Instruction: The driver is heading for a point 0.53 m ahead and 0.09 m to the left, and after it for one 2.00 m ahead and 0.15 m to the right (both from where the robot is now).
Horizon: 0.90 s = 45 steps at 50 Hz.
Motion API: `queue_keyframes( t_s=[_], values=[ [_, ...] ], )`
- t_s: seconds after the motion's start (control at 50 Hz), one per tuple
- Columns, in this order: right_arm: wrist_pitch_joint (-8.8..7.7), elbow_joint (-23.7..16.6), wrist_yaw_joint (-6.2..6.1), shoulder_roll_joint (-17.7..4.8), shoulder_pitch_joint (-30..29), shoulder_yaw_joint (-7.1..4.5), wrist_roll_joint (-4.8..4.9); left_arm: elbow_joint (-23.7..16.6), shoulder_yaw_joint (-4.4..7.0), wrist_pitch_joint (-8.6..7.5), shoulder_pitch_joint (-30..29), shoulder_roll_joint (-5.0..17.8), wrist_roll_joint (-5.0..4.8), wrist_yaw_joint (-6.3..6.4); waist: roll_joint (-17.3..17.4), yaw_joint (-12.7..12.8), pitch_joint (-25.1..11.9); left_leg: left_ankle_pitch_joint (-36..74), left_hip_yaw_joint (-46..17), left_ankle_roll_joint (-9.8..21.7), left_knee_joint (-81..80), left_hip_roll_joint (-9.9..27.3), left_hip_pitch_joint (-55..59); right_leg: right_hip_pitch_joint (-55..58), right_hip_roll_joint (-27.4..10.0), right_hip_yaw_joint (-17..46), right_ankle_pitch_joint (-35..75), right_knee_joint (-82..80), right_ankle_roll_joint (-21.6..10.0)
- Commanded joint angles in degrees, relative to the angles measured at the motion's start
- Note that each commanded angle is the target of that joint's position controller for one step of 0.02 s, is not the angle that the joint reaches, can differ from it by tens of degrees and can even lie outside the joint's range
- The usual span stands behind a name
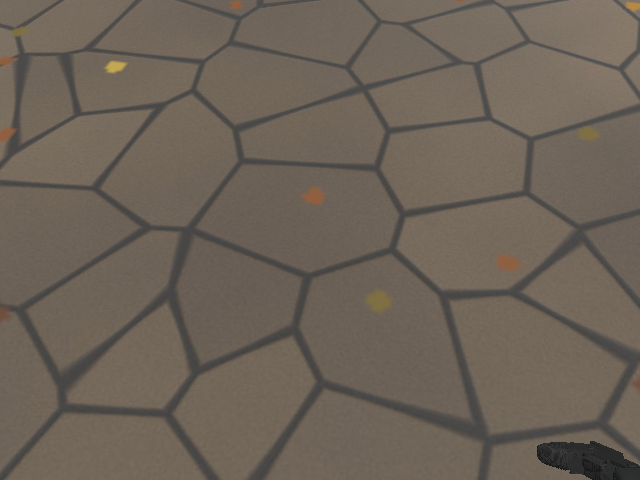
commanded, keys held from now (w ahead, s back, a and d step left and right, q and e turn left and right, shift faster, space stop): w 0.52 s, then no key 0.48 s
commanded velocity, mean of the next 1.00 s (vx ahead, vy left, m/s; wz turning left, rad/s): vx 0.35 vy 0.00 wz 0.00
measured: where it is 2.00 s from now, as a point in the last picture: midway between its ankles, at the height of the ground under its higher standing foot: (365, 456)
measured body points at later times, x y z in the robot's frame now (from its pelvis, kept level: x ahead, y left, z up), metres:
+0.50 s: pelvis +0.28 +0.03 +0.01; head +0.30 +0.02 +0.46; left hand +0.48 +0.27 -0.09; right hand +0.25 -0.24 -0.13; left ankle +0.18 +0.12 -0.73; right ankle +0.48 -0.13 -0.68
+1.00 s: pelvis +0.47 -0.02 +0.00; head +0.48 -0.01 +0.45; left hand +0.57 +0.23 -0.13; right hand +0.57 -0.28 -0.13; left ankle +0.51 +0.13 -0.73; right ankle +0.51 -0.11 -0.73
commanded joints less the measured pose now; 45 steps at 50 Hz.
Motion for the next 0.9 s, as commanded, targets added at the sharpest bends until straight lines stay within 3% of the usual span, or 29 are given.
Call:
queue_keyframes(
  t_s=[0.02,0.04,0.06,0.08,0.1,0.12,0.14,0.16,0.18,0.2,0.22,0.26,0.32,0.42,0.52,0.56,0.58,0.6,0.62,0.64,0.66,0.68,0.7,0.72,0.76,0.8,0.84,0.9],
  values=[
    [-0.81,-3.7,0.0,-6.8,-0.7,-2.14,0.02,-2.3,2.44,-0.03,-2.1,11.3,-0.22,0.37,-8.7,-6.5,1.9,-0.2,1.0,2.7,-1.7,-2.3,9.8,-6.3,-14.3,3.6,43.9,4.3,-7.3],
    [-0.67,-1.8,-0.25,-8.3,6.2,-3.25,0.05,-2.6,2.5,0.49,-2.8,11.3,0.03,0.4,-8.9,-10.1,-2.6,-1.3,2.1,4.0,-1.2,-3.9,18.5,-6.9,-13.1,1.9,53.1,12.6,-6.2],
    [-0.3,1.2,-0.68,-10.2,15.7,-4.57,0.28,-3.1,2.22,0.91,-3.1,10.7,0.49,0.39,-8.3,-14.3,-8.1,-1.8,1.8,5.5,-0.9,-3.9,31.3,-12.1,-10.7,0.6,53.9,24.0,-4.6],
    [0.13,3.2,-1.37,-14.2,25.5,-5.66,-0.36,-4.5,1.29,0.97,-2.1,8.3,1.74,0.27,0.1,-16.5,-15.4,-6.8,-12.7,8.8,-0.5,7.8,48.3,-26.1,-6.9,-0.9,33.6,43.0,-3.1],
    [0.11,4.4,-0.7,-15.7,28.0,-5.43,-1.05,-4.4,-0.89,-0.26,5.2,-0.7,0.63,-0.43,16.6,-11.4,-24.8,-25.1,-42.8,17.9,-12.8,20.2,59.9,-42.7,3.9,3.5,-10.5,62.2,-0.5],
    [-0.38,4.1,-0.46,-10.6,24.1,-4.06,-0.54,-4.9,0.54,-1.75,-0.9,5.5,-1.02,-0.73,10.3,-12.7,-17.6,-30.2,-45.3,15.1,-19.0,18.1,53.5,-48.4,1.3,9.2,-11.6,69.2,-2.0],
    [-0.97,3.1,-0.5,-8.6,18.4,-3.4,-0.52,-7.1,1.52,-2.64,-6.6,8.6,-2.35,-0.81,7.4,-11.1,-8.7,-26.4,-36.5,12.9,-20.0,16.9,44.6,-51.9,-1.5,7.2,-6.3,70.0,-3.2],
    [-1.59,2.1,-0.31,-7.5,13.7,-2.99,-0.96,-7.5,1.62,-2.96,-8.9,8.7,-2.02,-0.29,1.5,-8.9,-5.1,-18.2,-29.7,11.8,-21.1,15.2,35.5,-48.9,-4.7,6.3,-0.6,67.5,-3.6],
    [-2.02,1.9,-0.04,-6.0,11.3,-2.62,-1.7,-7.5,2.18,-2.68,-9.6,8.4,-1.08,0.2,0.3,-7.0,-3.0,-11.8,-23.8,11.1,-22.1,13.1,28.6,-45.9,-6.6,5.7,2.7,64.5,-3.5],
    [-2.24,2.1,0.03,-4.8,10.4,-2.21,-2.31,-7.4,2.26,-1.97,-8.0,7.2,-0.69,0.32,1.9,-5.0,-3.2,-9.5,-20.0,10.6,-23.5,11.4,24.7,-42.1,-8.1,6.2,4.6,62.7,-3.6],
    [-2.31,2.6,0.09,-4.2,10.7,-2.03,-2.21,-7.4,2.26,-1.28,-7.2,5.9,-0.65,0.42,2.6,-4.2,-2.9,-8.8,-18.0,10.9,-24.8,10.6,22.6,-40.6,-8.5,6.0,4.8,60.7,-3.5],
    [-2.4,3.8,-0.49,-5.1,12.8,-2.06,-1.81,-8.5,2.38,-0.29,-9.3,5.3,-0.47,0.64,2.4,-3.8,-0.7,-7.7,-14.9,11.5,-27.2,10.2,19.8,-42.2,-9.4,5.1,5.8,56.3,-2.6],
    [-2.21,4.9,-1.97,-7.6,16.9,-2.52,-1.85,-11.7,2.67,-0.1,-17.2,6.3,0.46,0.63,0.7,-5.3,1.7,-4.9,-13.1,11.9,-28.9,10.4,21.8,-49.5,-9.8,4.5,14.3,46.5,-0.4],
    [-1.54,6.0,-2.96,-8.4,22.7,-2.55,-1.11,-14.6,1.63,-0.93,-27.8,4.6,0.1,-0.84,0.6,-8.6,2.3,0.3,-6.6,9.2,-28.4,7.6,24.6,-46.3,-6.2,0.9,27.5,28.4,0.1],
    [0.01,8.2,-3.12,-9.0,28.2,-2.98,-0.66,-17.8,1.02,-1.42,-34.7,5.5,-0.56,-2.69,0.9,-10.2,3.4,4.1,-6.9,8.7,-23.7,11.7,36.0,-48.4,-4.6,1.1,22.9,21.1,-1.3],
    [0.86,8.1,-3.35,-9.6,27.1,-3.26,-1.01,-17.6,1.6,-1.74,-31.9,7.3,-0.1,-3.1,2.5,-7.7,1.4,18.6,-6.4,6.9,-17.6,11.9,38.8,-43.1,-2.5,0.2,19.2,18.9,-2.9],
    [1.31,7.7,-3.46,-10.1,25.8,-3.38,-1.11,-16.3,2.46,-1.93,-26.7,9.1,0.3,-3.09,3.8,-4.6,-2.3,29.8,-5.4,5.5,-11.1,10.6,39.2,-35.6,-0.3,-1.2,19.4,18.0,-4.0],
    [1.61,7.2,-3.52,-9.0,25.5,-2.92,-1.28,-13.6,3.69,-2.15,-18.2,11.7,0.76,-2.89,3.4,-0.7,-7.8,33.7,-3.4,3.3,-0.9,7.3,36.8,-23.8,0.3,-1.8,26.0,16.5,-5.8],
    [1.47,5.5,-3.61,-7.0,26.3,-1.97,-2.41,-11.6,4.53,-2.16,-9.1,15.9,2.17,-2.43,-2.3,1.2,-17.0,16.7,-1.6,0.8,15.3,3.5,24.9,-5.2,-10.1,8.2,45.3,21.5,-9.4],
    [0.61,6.9,-2.79,1.1,36.1,0.46,-2.4,-10.3,4.79,-1.49,-7.1,18.5,1.9,-2.56,-17.7,-3.0,-26.8,-32.1,-2.1,-3.2,36.9,-7.0,3.8,15.3,-25.4,30.5,54.5,20.4,-21.3],
    [-0.2,8.5,-2.76,-5.4,34.1,-1.12,-1.14,-10.8,3.54,-0.96,-6.1,13.2,1.08,-2.69,-9.9,-0.1,-29.1,-36.0,-11.8,-3.0,43.2,-6.0,2.1,12.5,-23.1,32.2,51.1,17.7,-20.2],
    [-0.57,6.4,-2.89,-7.9,27.8,-1.98,0.43,-11.7,2.74,-0.94,-12.1,11.4,0.7,-2.46,-9.1,-1.1,-19.6,-33.0,-10.6,-2.5,43.2,-3.2,-1.6,4.5,-20.7,22.5,52.1,16.5,-17.5],
    [-0.42,5.7,-3.45,-7.4,24.3,-1.91,0.33,-12.5,2.1,-0.98,-17.4,9.8,0.94,-2.26,-4.8,-3.0,-14.1,-28.9,-8.2,-2.9,39.8,-0.2,-0.9,-4.0,-17.9,17.0,52.1,14.5,-15.6],
    [0.19,5.6,-4.01,-7.1,22.4,-2.33,-0.44,-12.7,1.52,-1.04,-20.5,8.0,1.11,-2.17,-3.2,-4.5,-10.2,-26.1,-7.3,-3.4,36.2,1.5,1.1,-11.5,-16.1,13.5,50.9,12.2,-14.8],
    [2.04,6.2,-4.35,-4.2,24.8,-2.14,-1.07,-11.8,0.8,-1.18,-22.8,6.0,2.4,-2.4,-5.0,-7.8,-9.1,-22.2,-7.0,-3.9,29.7,3.3,10.7,-21.5,-13.6,9.1,49.7,9.1,-14.0],
    [3.22,6.1,-4.76,-2.0,25.2,-1.64,-1.33,-11.1,0.84,-1.27,-24.4,6.9,2.77,-2.42,-6.4,-9.3,-8.5,-20.6,-5.6,-4.6,20.6,3.0,15.2,-26.4,-12.1,5.5,50.5,7.8,-14.4],
    [3.96,5.4,-5.11,-2.5,22.7,-1.52,-1.75,-10.5,1.17,-0.75,-24.7,8.6,2.54,-1.86,-7.1,-9.0,-9.6,-16.2,-4.8,-4.8,12.7,2.6,18.0,-27.2,-11.5,4.2,46.1,7.2,-14.1],
    [5.18,5.2,-5.12,-4.4,19.7,-2.08,-1.75,-9.5,1.16,0.62,-23.9,9.5,1.87,-1.13,-6.9,-7.9,-8.9,-10.2,-4.2,-4.3,6.6,2.2,21.0,-28.5,-11.5,5.5,25.2,4.9,-12.9]
  ],
)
